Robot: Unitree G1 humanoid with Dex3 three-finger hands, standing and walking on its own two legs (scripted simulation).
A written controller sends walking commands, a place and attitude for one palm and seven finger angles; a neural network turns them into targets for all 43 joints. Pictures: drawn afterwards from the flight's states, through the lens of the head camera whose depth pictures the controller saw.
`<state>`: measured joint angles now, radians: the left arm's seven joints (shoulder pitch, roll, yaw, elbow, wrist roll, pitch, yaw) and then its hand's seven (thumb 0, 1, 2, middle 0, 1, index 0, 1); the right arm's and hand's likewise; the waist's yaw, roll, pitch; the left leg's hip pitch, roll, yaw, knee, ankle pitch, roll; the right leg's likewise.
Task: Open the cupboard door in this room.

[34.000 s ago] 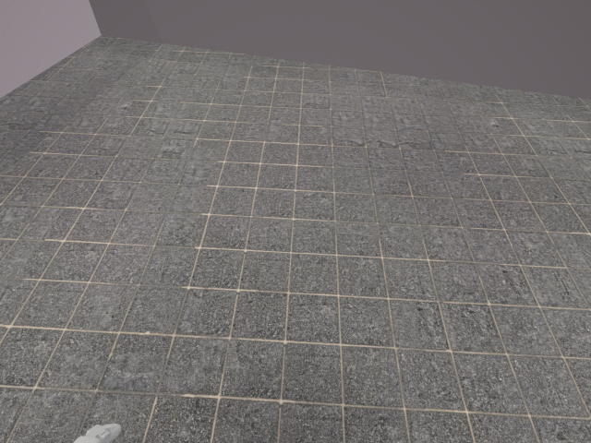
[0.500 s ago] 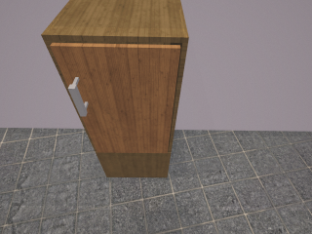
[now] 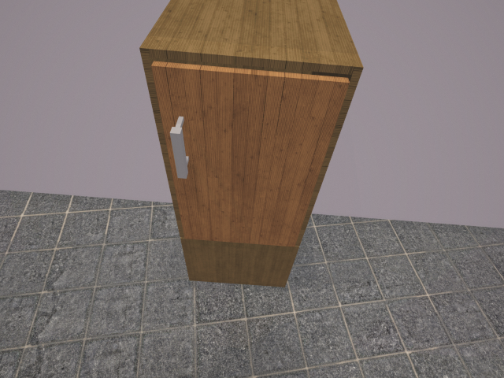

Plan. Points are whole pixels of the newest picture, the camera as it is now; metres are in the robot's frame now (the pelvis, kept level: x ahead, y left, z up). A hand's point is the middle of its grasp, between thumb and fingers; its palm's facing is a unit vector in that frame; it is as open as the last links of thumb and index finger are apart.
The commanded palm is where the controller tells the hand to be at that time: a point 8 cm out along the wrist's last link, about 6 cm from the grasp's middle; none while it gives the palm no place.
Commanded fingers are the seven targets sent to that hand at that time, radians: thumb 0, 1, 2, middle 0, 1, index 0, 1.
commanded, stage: come to a stop and stand still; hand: left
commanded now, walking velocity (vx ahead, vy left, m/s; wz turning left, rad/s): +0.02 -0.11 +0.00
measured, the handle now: (181, 148) +0.55 +0.19 +0.02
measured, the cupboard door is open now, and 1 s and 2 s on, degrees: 0 0 0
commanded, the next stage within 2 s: look again from close up in 0.70 s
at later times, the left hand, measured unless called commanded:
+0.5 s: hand out of the picture +0.01 +0.11 -0.18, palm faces +0.05 -0.99 -0.14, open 7.3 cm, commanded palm none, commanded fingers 0.00 0.90 0.90 -0.20 -0.30 -0.20 -0.30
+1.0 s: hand out of the picture +0.02 +0.14 -0.18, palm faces +0.06 -0.98 -0.21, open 7.3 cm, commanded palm none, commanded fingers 0.00 0.90 0.90 -0.20 -0.30 -0.20 -0.30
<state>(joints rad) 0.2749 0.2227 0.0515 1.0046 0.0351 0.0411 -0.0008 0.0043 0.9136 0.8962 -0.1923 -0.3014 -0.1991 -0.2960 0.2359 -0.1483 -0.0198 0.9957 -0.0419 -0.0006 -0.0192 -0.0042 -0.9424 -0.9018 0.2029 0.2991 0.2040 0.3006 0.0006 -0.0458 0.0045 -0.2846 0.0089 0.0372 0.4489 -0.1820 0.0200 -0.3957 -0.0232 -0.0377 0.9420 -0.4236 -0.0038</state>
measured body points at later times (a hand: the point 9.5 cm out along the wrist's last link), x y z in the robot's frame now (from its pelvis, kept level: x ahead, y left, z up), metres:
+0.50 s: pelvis +0.02 -0.05 +0.00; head +0.03 -0.04 +0.45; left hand +0.01 +0.16 -0.17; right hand +0.00 -0.25 -0.16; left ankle +0.02 +0.09 -0.74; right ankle -0.02 -0.12 -0.74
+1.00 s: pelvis +0.03 -0.03 -0.01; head +0.03 -0.03 +0.44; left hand +0.02 +0.19 -0.16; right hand +0.06 -0.27 -0.16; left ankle +0.02 +0.09 -0.74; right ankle -0.02 -0.12 -0.74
